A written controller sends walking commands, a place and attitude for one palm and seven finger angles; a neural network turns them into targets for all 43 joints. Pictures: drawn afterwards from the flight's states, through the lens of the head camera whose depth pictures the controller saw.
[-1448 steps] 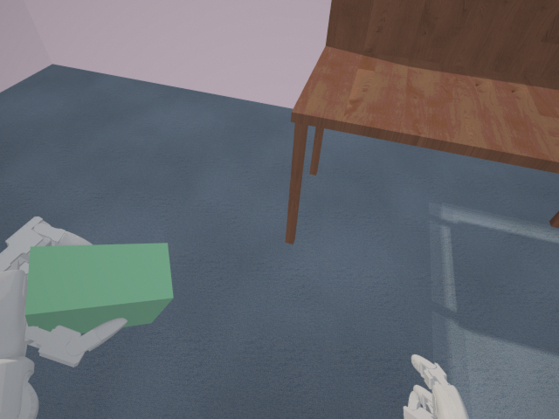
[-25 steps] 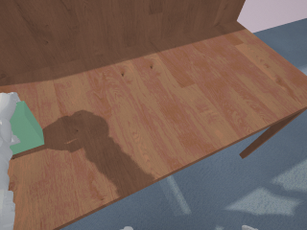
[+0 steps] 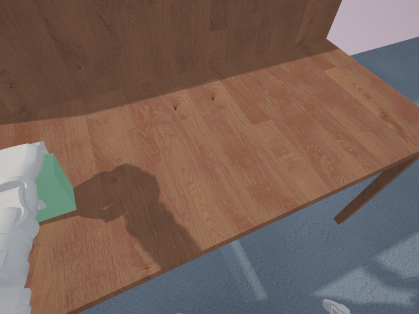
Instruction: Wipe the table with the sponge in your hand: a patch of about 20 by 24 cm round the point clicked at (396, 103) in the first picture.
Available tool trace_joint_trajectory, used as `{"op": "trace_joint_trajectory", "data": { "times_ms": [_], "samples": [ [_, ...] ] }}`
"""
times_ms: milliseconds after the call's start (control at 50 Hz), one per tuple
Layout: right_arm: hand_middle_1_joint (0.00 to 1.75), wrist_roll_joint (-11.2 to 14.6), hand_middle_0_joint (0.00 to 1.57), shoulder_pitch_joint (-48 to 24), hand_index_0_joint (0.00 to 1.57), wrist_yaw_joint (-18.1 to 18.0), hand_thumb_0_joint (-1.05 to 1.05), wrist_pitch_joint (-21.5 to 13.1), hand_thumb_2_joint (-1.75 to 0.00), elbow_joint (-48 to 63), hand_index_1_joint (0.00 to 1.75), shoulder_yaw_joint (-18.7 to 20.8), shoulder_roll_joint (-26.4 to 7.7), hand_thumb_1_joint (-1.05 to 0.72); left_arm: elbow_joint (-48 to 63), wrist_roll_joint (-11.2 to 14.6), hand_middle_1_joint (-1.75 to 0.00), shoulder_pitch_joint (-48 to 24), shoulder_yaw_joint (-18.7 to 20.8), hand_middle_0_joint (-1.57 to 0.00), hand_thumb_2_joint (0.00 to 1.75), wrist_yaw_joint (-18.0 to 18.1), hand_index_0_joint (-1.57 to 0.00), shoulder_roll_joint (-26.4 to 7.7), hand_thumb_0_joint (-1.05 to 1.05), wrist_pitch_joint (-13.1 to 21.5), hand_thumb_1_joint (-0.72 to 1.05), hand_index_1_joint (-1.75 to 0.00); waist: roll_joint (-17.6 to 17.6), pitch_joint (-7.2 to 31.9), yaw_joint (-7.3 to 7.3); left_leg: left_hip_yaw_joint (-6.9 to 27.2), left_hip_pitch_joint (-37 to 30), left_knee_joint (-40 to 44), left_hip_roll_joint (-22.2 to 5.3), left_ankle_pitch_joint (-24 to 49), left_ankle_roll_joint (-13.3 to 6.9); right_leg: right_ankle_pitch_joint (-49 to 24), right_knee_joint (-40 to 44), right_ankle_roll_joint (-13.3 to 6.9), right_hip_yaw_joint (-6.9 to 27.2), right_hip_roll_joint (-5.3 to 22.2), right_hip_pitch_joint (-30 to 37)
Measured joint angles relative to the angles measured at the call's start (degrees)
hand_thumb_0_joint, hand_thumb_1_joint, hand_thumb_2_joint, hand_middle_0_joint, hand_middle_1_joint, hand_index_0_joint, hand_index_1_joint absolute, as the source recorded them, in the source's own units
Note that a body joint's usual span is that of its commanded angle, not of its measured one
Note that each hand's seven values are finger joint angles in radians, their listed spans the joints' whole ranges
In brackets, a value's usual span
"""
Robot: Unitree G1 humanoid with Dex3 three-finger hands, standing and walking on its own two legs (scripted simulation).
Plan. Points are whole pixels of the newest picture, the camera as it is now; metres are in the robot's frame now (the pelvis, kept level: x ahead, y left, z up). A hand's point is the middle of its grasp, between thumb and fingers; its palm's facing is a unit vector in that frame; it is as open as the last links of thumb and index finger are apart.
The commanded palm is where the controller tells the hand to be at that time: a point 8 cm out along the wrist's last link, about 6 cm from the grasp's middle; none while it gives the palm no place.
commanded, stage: wipe back along the first lane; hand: left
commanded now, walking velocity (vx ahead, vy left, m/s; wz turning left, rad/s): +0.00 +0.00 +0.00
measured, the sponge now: (40, 197) +0.33 +0.39 -0.03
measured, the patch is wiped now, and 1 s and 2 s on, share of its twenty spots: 0.95 0.95 1.00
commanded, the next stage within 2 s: lift the sponge slowly off the table in 1.10 s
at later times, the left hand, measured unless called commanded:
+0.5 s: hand (32, 203) +0.30 +0.36 +0.03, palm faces -0.06 -0.02 -1.00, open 10.5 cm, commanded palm +0.26 +0.33 +0.05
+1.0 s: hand (35, 227) +0.25 +0.33 +0.03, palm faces -0.05 -0.03 -1.00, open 10.5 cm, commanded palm +0.21 +0.31 +0.05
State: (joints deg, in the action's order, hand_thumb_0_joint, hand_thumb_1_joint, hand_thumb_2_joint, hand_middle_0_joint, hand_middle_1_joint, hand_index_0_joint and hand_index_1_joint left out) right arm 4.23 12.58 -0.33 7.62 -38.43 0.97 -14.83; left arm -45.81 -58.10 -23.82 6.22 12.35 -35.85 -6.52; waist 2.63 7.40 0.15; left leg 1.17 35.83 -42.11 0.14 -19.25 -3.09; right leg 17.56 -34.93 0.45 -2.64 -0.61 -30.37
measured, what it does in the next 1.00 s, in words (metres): stands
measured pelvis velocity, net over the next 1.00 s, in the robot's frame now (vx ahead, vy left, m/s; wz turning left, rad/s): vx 0.02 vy -0.01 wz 0.02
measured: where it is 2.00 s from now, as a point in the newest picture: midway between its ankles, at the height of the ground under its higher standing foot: outside the picture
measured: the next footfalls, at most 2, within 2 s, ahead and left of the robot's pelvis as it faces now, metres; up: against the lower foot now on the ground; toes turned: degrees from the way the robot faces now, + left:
none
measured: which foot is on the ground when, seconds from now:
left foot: down 0.00-1.00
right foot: down 0.00-1.00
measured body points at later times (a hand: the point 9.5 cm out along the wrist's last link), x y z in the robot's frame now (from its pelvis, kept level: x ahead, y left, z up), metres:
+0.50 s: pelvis +0.01 +0.00 +0.00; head +0.05 -0.01 +0.45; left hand +0.29 +0.35 +0.08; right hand +0.19 -0.24 -0.10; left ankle +0.01 +0.08 -0.72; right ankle -0.01 -0.14 -0.72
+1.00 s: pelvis +0.02 -0.01 +0.01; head +0.04 -0.03 +0.46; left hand +0.25 +0.33 +0.08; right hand +0.22 -0.25 -0.09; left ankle +0.01 +0.08 -0.72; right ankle -0.01 -0.14 -0.72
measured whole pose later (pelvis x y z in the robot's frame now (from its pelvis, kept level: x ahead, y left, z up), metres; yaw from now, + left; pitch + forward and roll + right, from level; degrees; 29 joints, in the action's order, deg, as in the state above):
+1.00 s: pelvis +0.02 -0.01 +0.01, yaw +1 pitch +8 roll -2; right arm 3.7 7.6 -0.8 4.1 -37.0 1.1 -15.1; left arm -13.9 -54.4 5.6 3.8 13.9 -27.0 -13.8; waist 4.2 6.6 4.0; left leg 1.5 26.1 -38.0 0.5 -19.8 -2.1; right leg 19.0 -32.4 0.4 -2.8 -0.3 -21.2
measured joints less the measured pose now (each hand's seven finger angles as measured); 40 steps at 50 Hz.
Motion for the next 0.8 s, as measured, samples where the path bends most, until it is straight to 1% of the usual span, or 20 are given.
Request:
{"op": "trace_joint_trajectory", "data": {
  "times_ms": [60, 180, 280, 420, 520, 660, 800],
  "samples": [
    [0.3, 0.0, 0.2, 0.0, 0.2, -0.02, 0.01, -0.09, -0.89, 0.36, 0.3, 0.16, -0.15, -0.91, 1.54, 0.25, -1.33, 1.23, -0.12, -0.66, 1.04, 0.0, -0.68, 0.22, 0.01, -0.43, -0.52, -1.34, 0.1, 0.03, 0.12, -0.09, -0.11, -0.06, -0.03, -0.11, 0.01, 0.09, -0.09, 0.01, 0.1, -0.02, 0.06],
    [0.3, 0.09, 0.2, -0.12, 0.2, 0.03, 0.01, -0.22, -0.89, 0.69, 0.3, 0.51, -0.52, -0.91, 7.53, 1.69, -1.33, 6.57, 0.1, -0.66, 1.04, 0.63, -0.68, 1.34, 0.01, -1.66, -0.51, -1.34, 0.45, 0.16, 0.46, -0.37, -1.32, 0.34, -0.08, -0.4, -0.03, 0.19, 0.41, 0.26, 0.41, -0.05, 1.2],
    [0.3, 0.23, 0.2, -0.7, 0.2, 0.05, 0.01, -0.6, -0.89, 0.92, 0.3, 0.56, -0.68, -0.91, 12.74, 2.73, -1.33, 10.86, -0.64, -0.66, 1.04, 1.1, -0.67, 2.83, 0.0, -3.6, -0.51, -1.35, 0.74, 0.09, 0.89, -0.31, -2.81, 0.84, 0.16, -0.59, -0.06, 0.5, 0.78, 0.3, 0.35, 0.16, 2.69],
    [0.3, 0.21, 0.2, -2.35, 0.2, 0.01, 0.01, -1.39, -0.89, 1.37, 0.3, 0.18, -0.32, -0.91, 17.5, 2.99, -1.34, 14.53, -1.96, -0.65, 1.04, 0.72, -0.67, 4.67, 0.0, -5.8, -0.51, -1.35, 0.92, 0.01, 1.7, 0.05, -4.75, 1.68, 0.49, -0.62, 0.04, 0.83, 1.35, 0.26, 0.0, 0.45, 4.67],
    [0.3, 0.09, 0.2, -3.56, 0.2, -0.04, 0.01, -1.98, -0.89, 1.93, 0.3, -0.23, 0.02, -0.91, 20.91, 3.2, -1.34, 17.84, -2.32, -0.65, 1.04, 0.64, -0.67, 5.77, 0.0, -6.11, -0.51, -1.35, 1.16, 0.07, 2.31, 0.16, -6.08, 2.22, 0.57, -0.73, 0.17, 1.06, 1.71, 0.33, -0.1, 0.52, 5.95],
    [0.3, -0.11, 0.2, -4.74, 0.2, -0.32, 0.01, -2.52, -0.89, 2.17, 0.3, -0.66, 0.26, -0.91, 23.36, 2.96, -1.34, 19.84, -2.63, -0.65, 1.04, 0.31, -0.66, 6.73, 0.0, -6.6, -0.5, -1.36, 1.0, -0.37, 3.17, 0.53, -7.33, 2.91, 0.66, -0.64, 0.49, 1.32, 1.99, 0.21, -0.44, 0.58, 7.13],
    [0.3, -0.36, 0.2, -4.93, 0.2, -0.23, 0.01, -3.0, -0.89, 2.14, 0.3, -0.47, 0.1, -0.91, 27.6, 3.58, -1.35, 24.68, -2.08, -0.64, 1.04, 0.63, -0.66, 7.34, 0.0, -6.29, -0.5, -1.36, 1.31, -0.41, 3.38, 0.47, -8.48, 3.46, 0.42, -0.74, 0.75, 1.39, 2.45, 0.1, -0.34, 0.35, 8.16]
  ]
}}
